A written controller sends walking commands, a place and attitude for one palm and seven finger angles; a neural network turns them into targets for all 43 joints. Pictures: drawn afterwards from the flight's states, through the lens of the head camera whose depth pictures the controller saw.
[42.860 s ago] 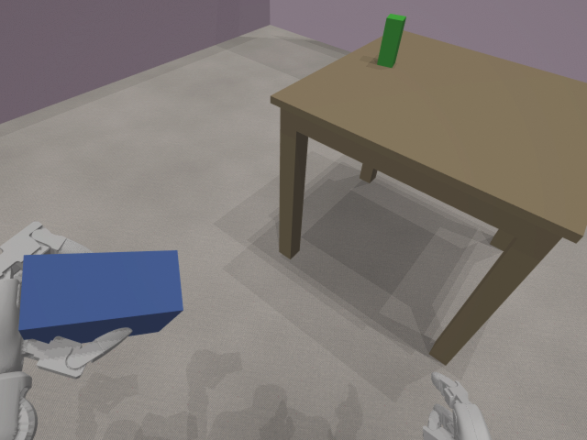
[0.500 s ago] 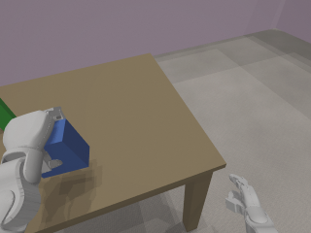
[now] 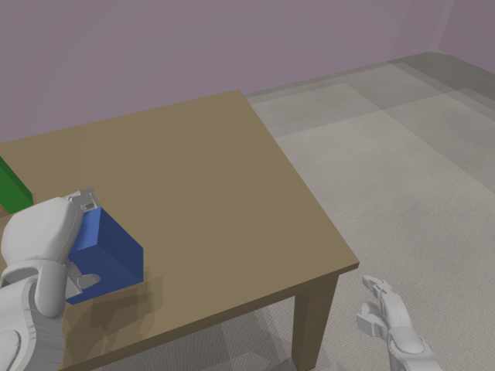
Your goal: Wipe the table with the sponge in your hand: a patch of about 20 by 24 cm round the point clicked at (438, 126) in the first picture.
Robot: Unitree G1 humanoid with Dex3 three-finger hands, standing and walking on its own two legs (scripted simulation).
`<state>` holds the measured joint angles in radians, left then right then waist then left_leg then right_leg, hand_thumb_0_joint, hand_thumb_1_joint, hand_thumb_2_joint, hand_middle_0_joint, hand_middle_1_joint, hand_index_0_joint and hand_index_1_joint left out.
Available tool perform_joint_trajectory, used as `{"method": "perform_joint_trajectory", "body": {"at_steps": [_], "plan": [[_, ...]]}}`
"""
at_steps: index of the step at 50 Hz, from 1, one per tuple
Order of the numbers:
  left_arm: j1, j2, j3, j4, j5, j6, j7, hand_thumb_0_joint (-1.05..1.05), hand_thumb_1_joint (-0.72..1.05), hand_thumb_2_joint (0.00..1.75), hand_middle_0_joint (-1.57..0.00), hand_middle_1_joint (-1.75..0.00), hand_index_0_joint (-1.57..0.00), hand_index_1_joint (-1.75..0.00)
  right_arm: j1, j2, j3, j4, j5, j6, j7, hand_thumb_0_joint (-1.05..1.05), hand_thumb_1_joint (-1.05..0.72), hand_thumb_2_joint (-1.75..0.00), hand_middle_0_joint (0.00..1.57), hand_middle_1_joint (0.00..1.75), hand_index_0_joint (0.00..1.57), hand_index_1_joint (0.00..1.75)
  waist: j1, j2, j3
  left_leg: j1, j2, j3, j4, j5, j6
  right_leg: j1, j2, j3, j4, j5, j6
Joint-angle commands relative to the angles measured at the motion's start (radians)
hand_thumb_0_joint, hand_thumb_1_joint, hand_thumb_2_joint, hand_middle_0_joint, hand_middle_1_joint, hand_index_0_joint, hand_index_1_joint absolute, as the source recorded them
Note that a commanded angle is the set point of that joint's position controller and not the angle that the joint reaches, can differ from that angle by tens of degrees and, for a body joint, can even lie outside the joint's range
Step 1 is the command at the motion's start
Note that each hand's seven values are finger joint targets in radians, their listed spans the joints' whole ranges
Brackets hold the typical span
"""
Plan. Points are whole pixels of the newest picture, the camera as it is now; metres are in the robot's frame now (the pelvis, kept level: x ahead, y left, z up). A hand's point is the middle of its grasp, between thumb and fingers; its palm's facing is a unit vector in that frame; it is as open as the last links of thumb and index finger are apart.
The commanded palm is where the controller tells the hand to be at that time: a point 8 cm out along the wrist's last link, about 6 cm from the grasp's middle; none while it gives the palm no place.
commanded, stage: bring the sponge back beside the body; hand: left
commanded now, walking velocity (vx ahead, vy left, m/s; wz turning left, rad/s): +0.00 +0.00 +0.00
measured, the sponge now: (94, 264) +0.21 +0.29 +0.09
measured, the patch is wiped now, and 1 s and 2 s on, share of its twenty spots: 1.00 1.00 1.00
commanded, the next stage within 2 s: step back with the hand held close in 0.88 s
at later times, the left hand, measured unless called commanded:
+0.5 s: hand (88, 273) +0.19 +0.27 +0.12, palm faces +0.09 -0.18 -0.98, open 10.0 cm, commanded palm +0.15 +0.27 +0.19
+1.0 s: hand (95, 267) +0.19 +0.26 +0.13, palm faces +0.11 -0.16 -0.98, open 10.0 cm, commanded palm +0.16 +0.27 +0.18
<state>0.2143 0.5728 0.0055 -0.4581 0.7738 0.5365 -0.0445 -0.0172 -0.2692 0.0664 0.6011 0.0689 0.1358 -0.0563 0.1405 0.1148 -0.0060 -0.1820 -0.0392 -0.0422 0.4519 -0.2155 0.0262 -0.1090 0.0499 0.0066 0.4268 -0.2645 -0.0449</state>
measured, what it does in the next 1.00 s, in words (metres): stands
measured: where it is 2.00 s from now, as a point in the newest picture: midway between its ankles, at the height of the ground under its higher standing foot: outside the picture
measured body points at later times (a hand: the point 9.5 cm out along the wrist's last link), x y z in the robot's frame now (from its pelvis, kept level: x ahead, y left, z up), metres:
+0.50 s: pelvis +0.00 -0.01 +0.00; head -0.02 -0.05 +0.45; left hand +0.18 +0.27 +0.17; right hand +0.26 -0.21 -0.07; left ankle +0.02 +0.10 -0.74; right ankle -0.02 -0.10 -0.74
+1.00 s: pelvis +0.00 -0.01 +0.00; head -0.02 -0.05 +0.45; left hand +0.18 +0.26 +0.18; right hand +0.26 -0.21 -0.07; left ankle +0.02 +0.10 -0.74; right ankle -0.02 -0.10 -0.74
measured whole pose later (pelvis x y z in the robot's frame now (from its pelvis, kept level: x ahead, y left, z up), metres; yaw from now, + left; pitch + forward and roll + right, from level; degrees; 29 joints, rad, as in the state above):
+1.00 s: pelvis +0.00 -0.01 +0.00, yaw -1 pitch -4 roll +0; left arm 0.35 0.55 -0.03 -0.50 0.79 0.48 -0.01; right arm 0.01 -0.27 0.05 0.60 0.06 0.12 -0.06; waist 0.13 0.11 -0.01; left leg -0.16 -0.02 -0.04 0.46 -0.23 0.01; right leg -0.09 0.07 0.01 0.44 -0.28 -0.06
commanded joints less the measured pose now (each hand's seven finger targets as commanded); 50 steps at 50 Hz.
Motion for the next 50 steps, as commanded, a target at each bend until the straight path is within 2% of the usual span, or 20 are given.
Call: {"method": "perform_joint_trajectory", "body": {"at_steps": [1,2,6,7,10,12,18,21,22,26,27,28,32,33,38,42,43,47,49,50], "plan": [[-0.131,0.208,0.144,-0.178,0.036,-0.013,0.030,0.00,0.10,1.30,-1.20,-1.60,-1.20,-1.60,-0.229,-0.099,-0.038,-0.184,-0.002,-0.058,-0.005,0.00,-0.90,-0.90,0.20,0.30,0.20,0.30,-0.007,-0.052,-0.173,0.072,0.014,-0.048,-0.038,0.199,0.024,0.005,-0.022,0.068,-0.069,0.205,-0.028],[-0.142,0.220,0.153,-0.210,0.044,-0.007,0.031,0.00,0.10,1.30,-1.20,-1.60,-1.20,-1.60,-0.262,-0.097,-0.032,-0.197,0.003,-0.066,-0.004,0.00,-0.90,-0.90,0.20,0.30,0.20,0.30,-0.009,-0.041,-0.164,0.070,0.015,-0.058,-0.045,0.184,0.022,-0.003,-0.008,0.101,-0.071,0.182,-0.040],[-0.155,0.228,0.153,-0.216,0.059,-0.032,0.043,0.00,0.10,1.30,-1.20,-1.60,-1.20,-1.60,-0.223,-0.097,-0.037,-0.187,-0.008,-0.061,-0.009,0.00,-0.90,-0.90,0.20,0.30,0.20,0.30,-0.009,-0.029,-0.173,0.081,0.013,-0.048,-0.035,0.190,0.025,0.002,-0.018,0.075,-0.072,0.177,-0.032],[-0.156,0.260,0.182,-0.247,0.070,-0.028,0.050,0.00,0.10,1.30,-1.20,-1.60,-1.20,-1.60,-0.253,-0.097,-0.035,-0.198,-0.005,-0.069,-0.007,0.00,-0.90,-0.90,0.20,0.30,0.20,0.30,-0.002,0.000,-0.173,0.079,0.013,-0.059,-0.040,0.185,0.024,0.004,-0.005,0.112,-0.070,0.170,-0.047],[-0.109,0.229,0.168,-0.214,0.066,-0.040,0.061,0.00,0.10,1.30,-1.20,-1.60,-1.20,-1.60,-0.214,-0.094,-0.040,-0.188,-0.009,-0.062,-0.005,0.00,-0.90,-0.90,0.20,0.30,0.20,0.30,-0.004,-0.022,-0.177,0.083,0.010,-0.046,-0.027,0.211,0.022,0.014,-0.016,0.083,-0.069,0.200,-0.036],[-0.081,0.245,0.193,-0.209,0.067,-0.027,0.066,0.00,0.10,1.30,-1.20,-1.60,-1.20,-1.60,-0.246,-0.095,-0.041,-0.195,-0.005,-0.064,-0.001,0.00,-0.90,-0.90,0.20,0.30,0.20,0.30,0.004,-0.039,-0.154,0.076,0.008,-0.052,-0.025,0.205,0.022,0.002,-0.007,0.123,-0.074,0.208,-0.045],[-0.047,0.165,0.125,-0.181,0.039,-0.021,0.050,0.00,0.10,1.30,-1.20,-1.60,-1.20,-1.60,-0.229,-0.097,-0.043,-0.189,-0.001,-0.064,0.000,0.00,-0.90,-0.90,0.20,0.30,0.20,0.30,-0.016,-0.054,-0.132,0.062,0.010,-0.036,-0.018,0.177,0.026,-0.022,-0.018,0.093,-0.075,0.188,-0.027],[-0.053,0.176,0.120,-0.192,0.041,-0.034,0.043,0.00,0.10,1.30,-1.20,-1.60,-1.20,-1.60,-0.221,-0.098,-0.044,-0.189,-0.004,-0.063,-0.007,0.00,-0.90,-0.90,0.20,0.30,0.20,0.30,-0.017,-0.065,-0.128,0.068,0.008,-0.037,-0.017,0.166,0.030,-0.027,-0.024,0.086,-0.081,0.173,-0.019],[-0.076,0.192,0.129,-0.240,0.053,-0.036,0.048,0.00,0.10,1.30,-1.20,-1.60,-1.20,-1.60,-0.255,-0.094,-0.042,-0.203,0.000,-0.075,-0.009,0.00,-0.90,-0.90,0.20,0.30,0.20,0.30,-0.018,-0.048,-0.132,0.078,0.009,-0.046,-0.022,0.157,0.029,-0.033,-0.012,0.123,-0.085,0.149,-0.031],[-0.041,0.221,0.160,-0.253,0.073,-0.073,0.072,0.00,0.10,1.30,-1.20,-1.60,-1.20,-1.60,-0.204,-0.092,-0.049,-0.190,-0.014,-0.072,-0.012,0.00,-0.90,-0.90,0.20,0.30,0.20,0.30,-0.008,-0.037,-0.157,0.087,0.006,-0.037,-0.010,0.186,0.029,-0.007,-0.023,0.095,-0.077,0.177,-0.027],[-0.050,0.253,0.188,-0.274,0.087,-0.068,0.082,0.00,0.10,1.30,-1.20,-1.60,-1.20,-1.60,-0.237,-0.091,-0.045,-0.200,-0.013,-0.080,-0.012,0.00,-0.90,-0.90,0.20,0.30,0.20,0.30,-0.001,-0.023,-0.150,0.091,0.004,-0.045,-0.012,0.178,0.028,-0.016,-0.010,0.135,-0.083,0.162,-0.041],[-0.057,0.223,0.165,-0.261,0.085,-0.072,0.089,0.00,0.10,1.30,-1.20,-1.60,-1.20,-1.60,-0.211,-0.086,-0.046,-0.194,-0.014,-0.078,-0.013,0.00,-0.90,-0.90,0.20,0.30,0.20,0.30,-0.009,-0.024,-0.160,0.089,0.004,-0.035,-0.009,0.181,0.028,-0.006,-0.017,0.102,-0.078,0.155,-0.034],[-0.048,0.220,0.184,-0.197,0.073,-0.057,0.104,0.00,0.10,1.30,-1.20,-1.60,-1.20,-1.60,-0.233,-0.089,-0.046,-0.192,-0.006,-0.076,-0.006,0.00,-0.90,-0.90,0.20,0.30,0.20,0.30,0.000,-0.031,-0.100,0.080,0.007,-0.045,-0.024,0.158,0.020,-0.041,-0.004,0.135,-0.097,0.126,-0.043],[-0.045,0.175,0.148,-0.176,0.059,-0.053,0.101,0.00,0.10,1.30,-1.20,-1.60,-1.20,-1.60,-0.213,-0.091,-0.050,-0.183,-0.005,-0.072,-0.007,0.00,-0.90,-0.90,0.20,0.30,0.20,0.30,-0.013,-0.040,-0.110,0.073,0.010,-0.033,-0.023,0.153,0.021,-0.032,-0.010,0.106,-0.090,0.125,-0.033],[-0.034,0.127,0.098,-0.157,0.027,-0.030,0.071,0.00,0.10,1.30,-1.20,-1.60,-1.20,-1.60,-0.229,-0.096,-0.046,-0.187,0.001,-0.077,-0.008,0.00,-0.90,-0.90,0.20,0.30,0.20,0.30,-0.021,-0.051,-0.102,0.062,0.012,-0.034,-0.034,0.137,0.025,-0.037,-0.014,0.092,-0.090,0.121,-0.024],[-0.054,0.194,0.138,-0.244,0.053,-0.037,0.064,0.00,0.10,1.30,-1.20,-1.60,-1.20,-1.60,-0.256,-0.096,-0.044,-0.199,-0.005,-0.081,-0.009,0.00,-0.90,-0.90,0.20,0.30,0.20,0.30,-0.012,-0.042,-0.158,0.088,0.008,-0.039,-0.025,0.182,0.029,-0.005,-0.013,0.123,-0.075,0.186,-0.032],[-0.055,0.180,0.126,-0.247,0.057,-0.045,0.068,0.00,0.10,1.30,-1.20,-1.60,-1.20,-1.60,-0.227,-0.091,-0.045,-0.195,-0.008,-0.081,-0.011,0.00,-0.90,-0.90,0.20,0.30,0.20,0.30,-0.015,-0.049,-0.174,0.085,0.006,-0.034,-0.020,0.187,0.030,0.006,-0.020,0.095,-0.069,0.180,-0.027],[-0.055,0.249,0.192,-0.264,0.079,-0.056,0.090,0.00,0.10,1.30,-1.20,-1.60,-1.20,-1.60,-0.233,-0.093,-0.045,-0.198,-0.010,-0.078,-0.008,0.00,-0.90,-0.90,0.20,0.30,0.20,0.30,0.000,-0.012,-0.147,0.088,0.007,-0.043,-0.029,0.184,0.026,-0.003,-0.007,0.125,-0.081,0.162,-0.041],[-0.041,0.217,0.177,-0.227,0.074,-0.058,0.099,0.00,0.10,1.30,-1.20,-1.60,-1.20,-1.60,-0.201,-0.090,-0.050,-0.186,-0.010,-0.071,-0.006,0.00,-0.90,-0.90,0.20,0.30,0.20,0.30,-0.004,-0.020,-0.131,0.082,0.010,-0.034,-0.025,0.196,0.022,-0.007,-0.012,0.096,-0.079,0.169,-0.035],[-0.057,0.162,0.128,-0.101,0.080,-0.045,0.096,0.00,0.10,1.30,-1.20,-1.60,-1.20,-1.60,-0.190,-0.097,-0.045,-0.169,-0.010,-0.063,-0.009,0.00,-0.90,-0.90,0.20,0.30,0.20,0.30,-0.025,-0.067,-0.078,0.062,0.011,-0.028,-0.030,0.170,0.018,-0.041,-0.008,0.087,-0.091,0.147,-0.031]]}}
